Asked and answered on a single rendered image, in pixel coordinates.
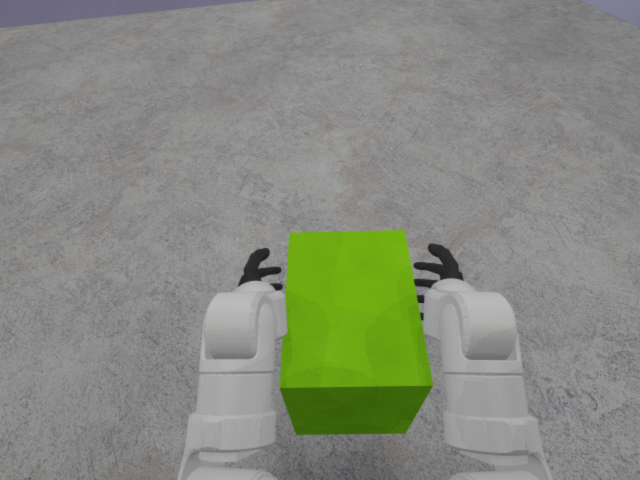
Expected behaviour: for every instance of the robot left forearm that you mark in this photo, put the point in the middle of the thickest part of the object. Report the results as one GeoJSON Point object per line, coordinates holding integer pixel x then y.
{"type": "Point", "coordinates": [233, 417]}

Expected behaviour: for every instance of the robot right hand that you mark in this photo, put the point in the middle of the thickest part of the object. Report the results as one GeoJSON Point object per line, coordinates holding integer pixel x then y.
{"type": "Point", "coordinates": [449, 269]}

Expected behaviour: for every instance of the robot left hand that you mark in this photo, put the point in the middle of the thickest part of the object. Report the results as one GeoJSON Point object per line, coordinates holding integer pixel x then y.
{"type": "Point", "coordinates": [252, 273]}

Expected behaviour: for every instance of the robot right forearm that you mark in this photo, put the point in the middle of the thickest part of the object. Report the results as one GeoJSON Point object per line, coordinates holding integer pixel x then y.
{"type": "Point", "coordinates": [487, 417]}

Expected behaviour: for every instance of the carton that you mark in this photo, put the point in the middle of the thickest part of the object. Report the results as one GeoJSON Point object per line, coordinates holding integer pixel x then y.
{"type": "Point", "coordinates": [354, 359]}

